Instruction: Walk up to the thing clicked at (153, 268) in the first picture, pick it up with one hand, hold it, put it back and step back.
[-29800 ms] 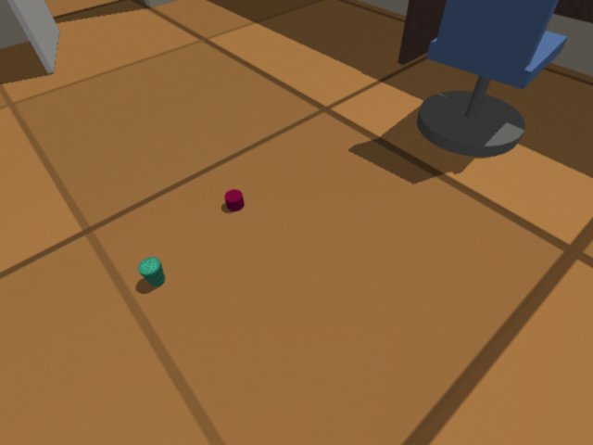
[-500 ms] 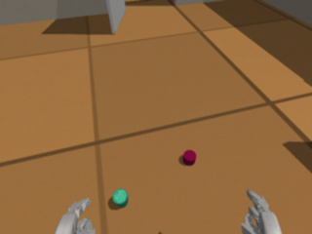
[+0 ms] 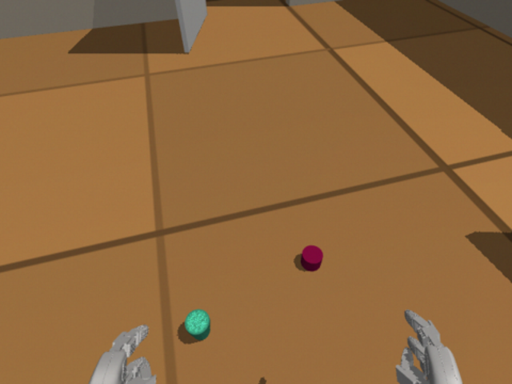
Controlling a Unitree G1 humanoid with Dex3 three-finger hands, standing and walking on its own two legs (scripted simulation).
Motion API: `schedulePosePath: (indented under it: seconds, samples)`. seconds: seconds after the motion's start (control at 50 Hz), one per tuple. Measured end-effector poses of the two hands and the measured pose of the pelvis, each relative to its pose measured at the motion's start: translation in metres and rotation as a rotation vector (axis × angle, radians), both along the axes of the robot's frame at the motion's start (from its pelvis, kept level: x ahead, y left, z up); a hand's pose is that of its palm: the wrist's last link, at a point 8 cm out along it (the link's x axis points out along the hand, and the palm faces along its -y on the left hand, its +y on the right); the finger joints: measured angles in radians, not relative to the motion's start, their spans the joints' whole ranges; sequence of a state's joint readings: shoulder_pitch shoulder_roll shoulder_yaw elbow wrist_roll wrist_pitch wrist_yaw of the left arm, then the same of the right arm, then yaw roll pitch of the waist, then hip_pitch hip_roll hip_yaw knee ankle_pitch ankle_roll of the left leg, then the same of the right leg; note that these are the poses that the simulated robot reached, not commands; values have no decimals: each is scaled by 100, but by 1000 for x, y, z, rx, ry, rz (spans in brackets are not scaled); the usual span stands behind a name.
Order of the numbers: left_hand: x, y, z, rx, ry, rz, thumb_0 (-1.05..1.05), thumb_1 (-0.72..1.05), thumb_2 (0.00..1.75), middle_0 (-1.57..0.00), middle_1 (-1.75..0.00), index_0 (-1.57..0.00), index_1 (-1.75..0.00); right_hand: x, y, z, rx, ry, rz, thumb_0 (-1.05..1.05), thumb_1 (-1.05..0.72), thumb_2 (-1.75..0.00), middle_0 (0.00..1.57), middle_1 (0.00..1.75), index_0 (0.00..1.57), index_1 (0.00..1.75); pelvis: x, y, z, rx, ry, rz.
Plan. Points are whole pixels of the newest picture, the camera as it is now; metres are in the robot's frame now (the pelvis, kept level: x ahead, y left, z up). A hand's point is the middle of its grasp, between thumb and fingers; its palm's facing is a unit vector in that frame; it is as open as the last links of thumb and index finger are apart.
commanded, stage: home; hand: left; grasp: from above
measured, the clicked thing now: (199, 326) +0.44 +0.23 -0.66
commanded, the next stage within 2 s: stand in 0.64 s
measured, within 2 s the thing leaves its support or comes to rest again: neither
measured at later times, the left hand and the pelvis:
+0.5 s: hand out of the picture +0.16 +0.18 -0.05, palm faces +0.04 -0.98 -0.19, open 7.4 cm; pelvis +0.00 +0.00 +0.00, yaw +0 degrees
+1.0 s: hand out of the picture +0.12 +0.23 -0.11, palm faces +0.01 -0.95 -0.33, open 7.4 cm; pelvis -0.01 +0.00 +0.03, yaw -1 degrees
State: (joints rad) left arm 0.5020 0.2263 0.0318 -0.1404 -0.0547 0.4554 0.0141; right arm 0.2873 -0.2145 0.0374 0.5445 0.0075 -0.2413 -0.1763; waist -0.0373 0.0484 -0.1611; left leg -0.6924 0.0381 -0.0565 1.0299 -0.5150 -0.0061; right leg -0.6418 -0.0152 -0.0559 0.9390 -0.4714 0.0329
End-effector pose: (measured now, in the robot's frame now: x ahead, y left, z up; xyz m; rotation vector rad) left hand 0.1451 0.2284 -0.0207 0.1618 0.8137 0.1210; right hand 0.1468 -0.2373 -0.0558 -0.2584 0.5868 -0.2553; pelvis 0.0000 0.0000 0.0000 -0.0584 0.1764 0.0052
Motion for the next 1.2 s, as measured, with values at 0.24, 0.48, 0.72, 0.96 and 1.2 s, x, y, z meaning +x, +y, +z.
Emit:
schedulePosePath:
  seconds: [0.24,0.48,0.72,0.96,1.2]
  samples:
    - [2,-1,0,-1,-2,-3,1,91,90,-20,-30,-20,-30,0,-4,1,-6,-1,-9,1,-90,-90,20,30,21,30,2,-1,0,1,-2,0]
    - [-1,-1,-1,1,3,-2,1,91,90,-20,-30,-20,-30,-1,-4,1,-3,-2,-6,1,-90,-90,20,30,20,30,0,-1,0,1,-1,-1]
    - [-1,-3,-1,1,0,-1,1,91,90,-20,-30,-20,-30,-2,-5,0,-1,-2,-8,1,-90,-90,20,30,21,30,-1,-3,-1,3,1,-1]
    - [-26,38,-46,137,141,-6,1,91,90,-20,-30,-20,-30,-37,-32,-16,-7,412,65,1,-90,-90,20,30,21,30,-9,-1,25,57,-148,-17]
    - [-91,53,-53,117,393,73,1,91,90,-20,-30,-20,-30,-85,-33,-12,32,578,-44,1,-91,-90,20,30,20,30,-1,6,50,52,-215,-26]
